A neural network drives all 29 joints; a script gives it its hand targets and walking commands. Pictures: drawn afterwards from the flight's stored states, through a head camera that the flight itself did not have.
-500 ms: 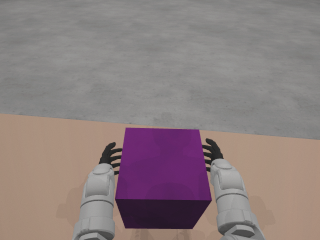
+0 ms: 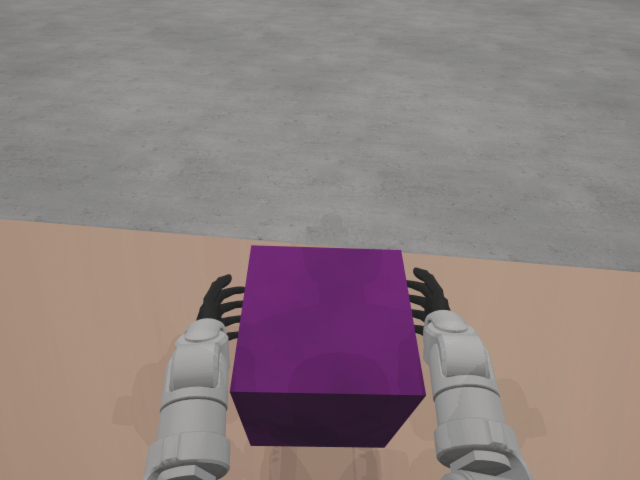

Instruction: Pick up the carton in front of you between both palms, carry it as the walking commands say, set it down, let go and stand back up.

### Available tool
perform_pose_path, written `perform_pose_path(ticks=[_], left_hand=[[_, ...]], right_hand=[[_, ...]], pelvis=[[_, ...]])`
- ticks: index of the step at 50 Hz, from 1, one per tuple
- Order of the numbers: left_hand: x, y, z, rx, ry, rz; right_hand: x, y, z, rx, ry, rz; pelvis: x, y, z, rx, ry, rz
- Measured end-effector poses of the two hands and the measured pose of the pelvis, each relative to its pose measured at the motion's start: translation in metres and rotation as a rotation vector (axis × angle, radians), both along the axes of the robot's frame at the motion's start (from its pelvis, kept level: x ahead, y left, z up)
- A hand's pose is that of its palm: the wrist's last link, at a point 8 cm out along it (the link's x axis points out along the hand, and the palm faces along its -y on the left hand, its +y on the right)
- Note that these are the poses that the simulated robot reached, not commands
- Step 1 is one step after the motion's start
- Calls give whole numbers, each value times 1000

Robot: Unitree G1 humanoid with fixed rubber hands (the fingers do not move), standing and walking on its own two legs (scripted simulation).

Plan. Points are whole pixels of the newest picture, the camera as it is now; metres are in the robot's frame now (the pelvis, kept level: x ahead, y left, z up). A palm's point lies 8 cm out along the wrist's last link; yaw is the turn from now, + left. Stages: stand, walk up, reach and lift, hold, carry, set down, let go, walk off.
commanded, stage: reach and lift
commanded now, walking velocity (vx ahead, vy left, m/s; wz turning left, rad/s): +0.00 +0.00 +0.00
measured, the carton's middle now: (322, 352) +0.30 +0.00 -0.05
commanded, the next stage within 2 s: hold in 0.36 s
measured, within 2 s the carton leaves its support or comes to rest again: neither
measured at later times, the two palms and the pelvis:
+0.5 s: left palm (209, 326) +0.29 +0.15 +0.05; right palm (441, 316) +0.29 -0.15 +0.06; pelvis +0.01 +0.00 +0.00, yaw +0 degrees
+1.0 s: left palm (208, 327) +0.29 +0.15 +0.06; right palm (442, 319) +0.29 -0.15 +0.06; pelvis -0.01 +0.00 +0.00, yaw +0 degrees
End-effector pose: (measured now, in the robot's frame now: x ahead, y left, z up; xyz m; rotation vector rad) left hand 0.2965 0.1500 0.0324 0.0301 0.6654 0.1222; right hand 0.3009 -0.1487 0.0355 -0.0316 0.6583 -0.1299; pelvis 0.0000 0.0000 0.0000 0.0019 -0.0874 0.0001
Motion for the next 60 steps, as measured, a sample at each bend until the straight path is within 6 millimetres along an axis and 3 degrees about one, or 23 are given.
perform_pose_path(ticks=[18,27,42,60], left_hand=[[-2,-1,7,11,2,-3],[-9,-2,23,9,-28,-4],[-13,-2,22,-6,-12,6],[-9,-2,23,4,-10,-3]], right_hand=[[-1,-1,7,-7,2,12],[-9,-2,22,-5,-29,8],[-13,-1,22,8,-13,-4],[-9,-2,22,-1,-11,0]], pelvis=[[8,-2,2,0,-18,4],[5,-2,3,0,-43,6],[-7,-1,1,0,-60,4],[0,-1,2,0,-57,3]])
